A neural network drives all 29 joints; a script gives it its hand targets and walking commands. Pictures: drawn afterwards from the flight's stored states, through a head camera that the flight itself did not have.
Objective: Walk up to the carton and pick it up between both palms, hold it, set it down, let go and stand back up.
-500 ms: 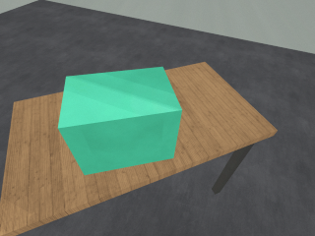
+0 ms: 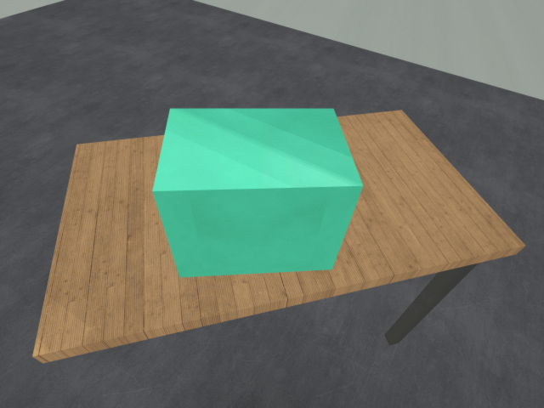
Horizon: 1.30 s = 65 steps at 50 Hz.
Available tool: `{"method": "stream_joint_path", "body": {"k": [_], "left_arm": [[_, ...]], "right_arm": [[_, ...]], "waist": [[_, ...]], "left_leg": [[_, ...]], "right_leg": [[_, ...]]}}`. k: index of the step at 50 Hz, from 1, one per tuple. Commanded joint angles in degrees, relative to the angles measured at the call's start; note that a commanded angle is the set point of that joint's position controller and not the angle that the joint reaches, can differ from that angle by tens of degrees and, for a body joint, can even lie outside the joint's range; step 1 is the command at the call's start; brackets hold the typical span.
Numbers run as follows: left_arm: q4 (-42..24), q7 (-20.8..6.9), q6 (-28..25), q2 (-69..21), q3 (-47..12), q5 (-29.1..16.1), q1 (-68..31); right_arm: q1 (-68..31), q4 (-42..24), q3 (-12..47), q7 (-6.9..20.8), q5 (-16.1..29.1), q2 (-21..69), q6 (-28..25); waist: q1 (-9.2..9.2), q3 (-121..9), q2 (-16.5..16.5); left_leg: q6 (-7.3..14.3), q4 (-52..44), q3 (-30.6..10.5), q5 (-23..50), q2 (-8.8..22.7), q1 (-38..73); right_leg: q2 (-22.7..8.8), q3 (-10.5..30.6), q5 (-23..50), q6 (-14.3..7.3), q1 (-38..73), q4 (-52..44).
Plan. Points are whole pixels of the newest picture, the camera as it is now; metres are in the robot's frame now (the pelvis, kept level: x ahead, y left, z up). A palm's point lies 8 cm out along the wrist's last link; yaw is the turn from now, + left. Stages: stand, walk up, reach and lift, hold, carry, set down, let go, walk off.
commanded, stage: walk up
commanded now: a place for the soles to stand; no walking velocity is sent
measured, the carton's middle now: (255, 193) +0.48 +0.02 +0.03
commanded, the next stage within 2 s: reach and lift in 1.38 s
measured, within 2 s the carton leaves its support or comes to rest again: neither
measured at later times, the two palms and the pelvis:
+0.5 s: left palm out of the picture +0.02 +0.23 -0.13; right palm out of the picture +0.06 -0.27 -0.13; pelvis +0.00 -0.03 +0.00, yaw +9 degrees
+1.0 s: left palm out of the picture -0.04 +0.24 -0.14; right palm out of the picture +0.07 -0.25 -0.13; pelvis -0.01 -0.02 +0.00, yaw +12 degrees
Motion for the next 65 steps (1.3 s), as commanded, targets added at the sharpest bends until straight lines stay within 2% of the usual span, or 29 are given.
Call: {"method": "stream_joint_path", "body": {"k": [1, 4, 6, 7, 8, 9, 10, 11, 12, 13, 14, 15, 16, 17, 18, 19, 20, 21, 24, 26, 29, 35, 41, 50, 52, 60, 63, 65], "left_arm": [[-3.4, 0.5, -0.1, 8.8, 1.9, -0.2, 0.6], [-4.6, 0.5, 0.3, 9.6, 2.0, -0.2, -1.4], [-5.4, 0.3, 0.7, 9.4, 1.9, 0.0, -2.4], [-5.8, 0.2, 0.9, 9.1, 1.8, 0.3, -2.8], [-6.1, 0.0, 1.1, 8.3, 1.5, 0.4, -2.8], [-6.8, -0.2, 1.2, 7.2, 1.1, 0.6, -2.5], [-7.3, -0.4, 1.3, 6.1, 0.9, 0.8, -1.8], [-7.8, -0.4, 1.2, 5.6, 0.8, 0.9, -1.4], [-8.1, -0.3, 0.9, 5.5, 0.7, 0.9, -0.9], [-8.0, -0.2, 0.6, 5.2, 0.5, 0.8, 0.2], [-7.5, -0.1, 0.0, 5.0, 0.4, 0.6, 2.1], [-6.7, 0.1, -0.7, 4.9, 0.5, 0.6, 4.0], [-5.8, 0.1, -1.5, 5.4, 0.7, 0.6, 6.0], [-5.2, 0.1, -2.1, 8.0, 1.4, 0.7, 6.7], [-5.9, 0.0, -2.0, 10.9, 2.0, -0.1, 3.6], [-6.0, -0.3, -1.4, 11.0, 2.2, -1.0, 0.1], [-6.3, -0.4, -1.0, 9.4, 1.7, -1.3, -1.4], [-6.4, -0.3, -0.8, 8.7, 1.4, -1.4, -1.8], [-5.9, -0.4, -0.7, 8.4, 0.9, -0.7, -1.6], [-5.5, -0.5, -0.9, 8.0, 0.9, -0.6, 0.2], [-5.0, -0.4, -0.9, 8.7, 1.2, -0.9, 0.9], [-4.8, -0.4, -0.3, 8.3, 1.3, -0.8, 0.7], [-4.1, -0.4, -0.1, 8.4, 1.3, -0.3, 2.1], [-3.4, -0.2, 0.1, 8.6, 1.2, 0.0, 4.3], [-3.2, -0.1, 0.0, 8.7, 1.2, -0.2, 4.7], [-3.3, 0.1, 0.3, 10.0, 1.4, -0.4, 3.2], [-3.6, 0.0, 0.6, 10.0, 1.3, -0.2, 3.0], [-3.6, -0.1, 0.7, 9.7, 1.3, -0.1, 3.5]], "right_arm": [[4.5, -3.7, -1.8, -0.6, -0.1, -7.8, -0.6], [5.2, -4.8, -2.0, -0.7, -0.2, -7.7, -0.7], [6.2, -5.4, -2.5, -0.7, -0.1, -8.6, -0.8], [6.7, -5.8, -3.0, -0.7, -0.2, -9.7, -0.9], [7.3, -6.1, -3.6, -0.8, -0.1, -11.4, -1.0], [7.9, -6.3, -4.3, -0.9, -0.1, -13.6, -1.0], [7.7, -6.6, -4.9, -1.1, 0.1, -15.4, -0.9], [6.6, -6.9, -5.4, -1.4, 0.2, -16.1, -0.7], [5.1, -7.4, -5.3, -1.6, -0.1, -15.8, -0.6], [3.3, -8.0, -5.0, -1.8, -0.2, -14.8, -0.5], [1.0, -8.7, -4.5, -1.8, -0.4, -13.5, -0.4], [-1.6, -9.3, -4.0, -1.4, -0.3, -12.3, -0.4], [-3.5, -9.8, -3.4, -0.7, -0.2, -11.2, -0.4], [-2.7, -9.9, -2.8, 0.0, 0.0, -9.2, -0.5], [0.3, -9.4, -1.9, 0.2, 0.6, -6.3, -0.2], [1.9, -8.2, -1.8, -0.3, 0.5, -5.8, 0.3], [1.3, -7.6, -2.0, -0.4, 0.3, -6.6, 0.5], [0.6, -7.2, -1.9, -0.3, 0.3, -6.9, 0.4], [1.9, -6.5, -1.7, -0.2, -0.2, -7.3, -0.6], [1.2, -6.1, -2.0, -0.2, 0.1, -9.4, -0.8], [-0.5, -6.0, -1.7, -0.5, 0.3, -9.2, -0.6], [-1.4, -5.6, -1.4, -0.7, 0.5, -9.0, -0.5], [-1.9, -5.5, -1.6, -0.7, 0.6, -10.1, -0.7], [-1.8, -5.8, -1.6, -0.7, 0.6, -10.5, -0.6], [-2.3, -5.9, -1.6, -0.7, 0.5, -10.5, -0.5], [-0.5, -6.1, -1.5, -0.8, 0.7, -9.9, -0.3], [-0.2, -6.4, -1.7, -0.9, 0.7, -10.7, -0.4], [-0.3, -6.7, -1.9, -0.9, 0.6, -11.3, -0.4]], "waist": [[0.12, 0.3, -0.4], [-0.45, 0.3, -1.1], [-0.86, 0.3, -0.2], [-1.13, 0.3, 1.5], [-1.26, -0.2, 4.0], [-1.73, -0.8, 8.0], [-1.90, -0.6, 10.4], [-1.90, -0.2, 11.8], [-1.60, -0.7, 12.3], [-0.80, -2.5, 12.3], [0.49, -4.2, 11.6], [2.02, -5.8, 10.1], [3.52, -7.2, 7.2], [3.00, -8.3, 1.8], [0.48, -7.8, -5.2], [-0.87, -4.0, -6.9], [-1.10, -0.3, -6.2], [-0.95, 2.0, -4.8], [-1.04, 0.5, -4.8], [-0.26, -1.6, -2.5], [0.01, -2.1, -0.9], [0.01, -0.7, -0.2], [0.68, -1.2, 1.8], [1.10, -3.1, 4.7], [1.31, -2.7, 4.2], [0.15, -1.2, 1.0], [0.18, -0.8, 1.6], [0.52, -1.1, 2.9]], "left_leg": [[4.3, 0.0, -1.2, 8.5, 0.1, -6.0], [3.9, 2.4, -0.1, 7.1, -1.1, -5.3], [4.6, 1.3, -2.6, 9.4, -0.3, -5.4], [5.3, -0.4, -5.4, 11.3, 0.8, -5.7], [6.8, -3.3, -10.4, 11.9, 3.0, -5.9], [9.3, -7.9, -17.9, 10.9, 6.7, -6.6], [12.3, -12.0, -25.4, 9.9, 10.1, -6.6], [14.6, -14.1, -29.5, 9.7, 12.3, -5.5], [15.7, -14.2, -29.9, 11.5, 13.2, -2.8], [15.6, -12.9, -28.4, 15.0, 13.2, 0.1], [14.3, -10.8, -25.5, 18.9, 12.0, 1.1], [11.7, -7.9, -21.2, 23.4, 9.4, -0.2], [8.5, -3.8, -15.8, 26.0, 5.9, -3.1], [5.4, 1.0, -10.5, 22.7, 1.8, -7.0], [2.7, 4.0, -5.0, 7.4, -3.8, -7.4], [2.3, 3.8, -2.1, -2.6, -4.4, -2.8], [2.8, 3.1, -2.4, -3.7, -4.1, -2.5], [3.1, 1.6, -2.7, -0.6, -3.6, -2.8], [4.4, -2.7, -5.1, 11.8, -0.8, 0.5], [4.6, -2.8, -6.1, 14.1, -0.1, -1.3], [4.0, -2.5, -5.2, 13.0, -0.9, -1.8], [4.2, -2.6, -5.9, 11.1, -1.0, -2.7], [5.0, -4.2, -9.5, 13.2, 0.2, -5.2], [6.0, -7.1, -14.5, 10.7, 1.0, -8.6], [5.9, -6.9, -14.3, 10.7, 0.6, -8.9], [5.1, -2.1, -10.5, 11.5, -2.0, -7.7], [5.5, -2.9, -12.3, 11.9, -1.4, -8.7], [6.0, -4.5, -15.0, 11.4, -0.5, -9.9]], "right_leg": [[-9.1, 10.2, -6.5, -2.6, 1.0, -11.0], [-11.2, 9.2, -8.0, -3.7, -1.5, -10.7], [-9.9, 7.4, -8.0, -2.9, -2.1, -7.2], [-8.3, 6.4, -7.6, -2.0, -2.3, -4.1], [-6.1, 5.7, -6.9, -0.9, -2.4, 0.5], [-3.3, 5.7, -6.7, 0.7, -2.6, 6.1], [-1.0, 7.5, -9.0, 2.0, -4.5, 9.5], [-0.3, 9.6, -14.3, 2.6, -7.1, 12.8], [-1.0, 12.2, -17.1, 3.0, -10.2, 15.1], [-2.0, 14.3, -16.0, 3.1, -11.5, 14.7], [-2.8, 15.3, -11.5, 3.0, -9.6, 10.3], [-3.2, 15.4, -3.6, 2.8, -4.0, 2.5], [-3.5, 15.0, 6.8, 2.2, 3.4, -6.0], [-7.4, 18.1, 14.9, 1.1, 9.6, -8.8], [-12.1, 23.4, 12.1, -1.6, 6.4, -12.2], [-13.6, 23.1, 4.9, -4.0, -1.8, -14.2], [-12.7, 22.5, 1.8, -4.0, -4.3, -15.6], [-11.6, 20.7, 1.8, -3.5, -5.0, -15.8], [-8.0, 15.9, 5.1, -2.2, -3.5, -11.6], [-7.0, 14.5, 6.6, -1.3, 0.6, -10.6], [-7.6, 14.3, 6.4, -1.4, 1.7, -10.9], [-7.4, 13.2, -2.0, -1.8, -0.2, -11.8], [-6.0, 11.2, -1.2, -1.1, 2.4, -8.6], [-5.1, 10.5, -1.4, -0.6, 6.0, -6.3], [-5.3, 10.6, -1.5, -0.7, 6.0, -6.9], [-8.0, 9.8, -3.9, -2.3, 2.8, -9.1], [-7.2, 8.9, -3.2, -1.9, 3.0, -7.0], [-6.2, 8.6, -2.3, -1.3, 4.1, -4.9]]}}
